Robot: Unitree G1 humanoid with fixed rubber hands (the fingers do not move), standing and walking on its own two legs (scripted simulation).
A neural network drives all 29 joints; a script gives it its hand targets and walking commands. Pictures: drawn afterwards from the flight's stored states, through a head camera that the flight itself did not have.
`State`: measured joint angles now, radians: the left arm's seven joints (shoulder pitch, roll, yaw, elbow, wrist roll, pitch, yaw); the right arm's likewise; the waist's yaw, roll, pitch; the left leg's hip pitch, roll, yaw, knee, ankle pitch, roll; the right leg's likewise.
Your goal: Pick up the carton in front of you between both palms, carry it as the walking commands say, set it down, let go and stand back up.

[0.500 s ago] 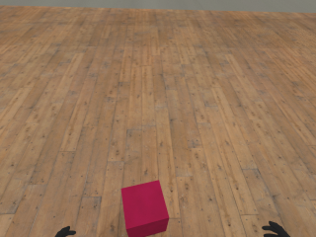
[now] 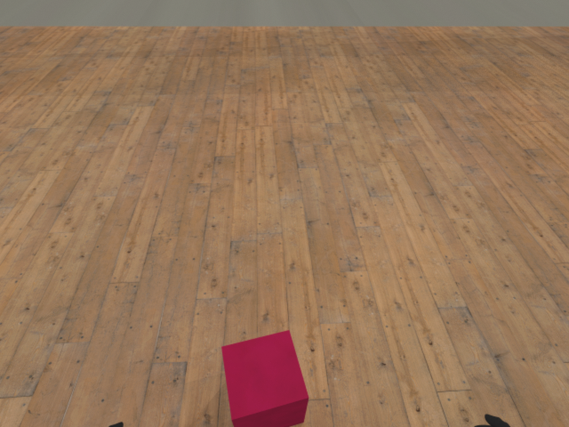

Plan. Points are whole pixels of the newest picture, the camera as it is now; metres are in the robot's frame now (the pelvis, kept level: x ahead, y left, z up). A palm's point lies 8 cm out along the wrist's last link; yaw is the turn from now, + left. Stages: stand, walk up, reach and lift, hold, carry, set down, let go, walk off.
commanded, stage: stand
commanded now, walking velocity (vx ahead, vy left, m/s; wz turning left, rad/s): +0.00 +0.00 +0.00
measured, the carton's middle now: (264, 386) +0.42 +0.08 -0.65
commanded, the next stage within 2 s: none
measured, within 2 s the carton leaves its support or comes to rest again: neither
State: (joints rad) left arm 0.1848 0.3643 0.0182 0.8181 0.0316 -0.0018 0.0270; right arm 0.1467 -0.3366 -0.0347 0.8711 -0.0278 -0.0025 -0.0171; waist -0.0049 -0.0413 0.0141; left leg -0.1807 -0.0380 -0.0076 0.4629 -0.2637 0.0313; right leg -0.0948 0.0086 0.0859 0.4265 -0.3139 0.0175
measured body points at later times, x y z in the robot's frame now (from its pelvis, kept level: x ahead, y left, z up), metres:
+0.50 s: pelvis -0.02 +0.00 +0.01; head -0.02 +0.01 +0.45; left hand +0.08 +0.30 -0.12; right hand +0.09 -0.32 -0.10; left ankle -0.01 +0.10 -0.74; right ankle -0.05 -0.14 -0.74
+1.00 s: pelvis -0.02 +0.00 +0.01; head -0.02 +0.01 +0.46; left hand +0.07 +0.31 -0.12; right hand +0.08 -0.32 -0.10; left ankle -0.01 +0.10 -0.74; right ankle -0.05 -0.14 -0.74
